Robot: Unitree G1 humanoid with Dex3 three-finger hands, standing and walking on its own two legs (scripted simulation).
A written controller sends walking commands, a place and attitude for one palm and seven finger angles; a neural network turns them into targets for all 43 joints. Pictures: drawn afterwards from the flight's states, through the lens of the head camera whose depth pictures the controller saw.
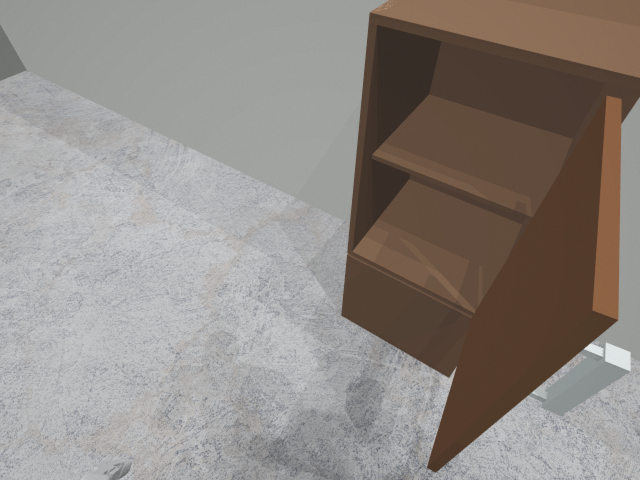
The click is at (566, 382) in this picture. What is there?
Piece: cupboard door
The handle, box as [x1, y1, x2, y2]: [528, 343, 630, 415]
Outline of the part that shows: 629,352 608,343 604,343 600,347 590,343 579,353 585,355 587,357 544,391 537,388 528,395 540,400 542,402 542,407 561,415 630,371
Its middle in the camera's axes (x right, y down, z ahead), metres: +0.27 +0.15 +0.44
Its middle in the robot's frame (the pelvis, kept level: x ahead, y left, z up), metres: +0.24 -0.26 +0.05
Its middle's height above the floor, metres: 0.82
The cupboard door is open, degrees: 96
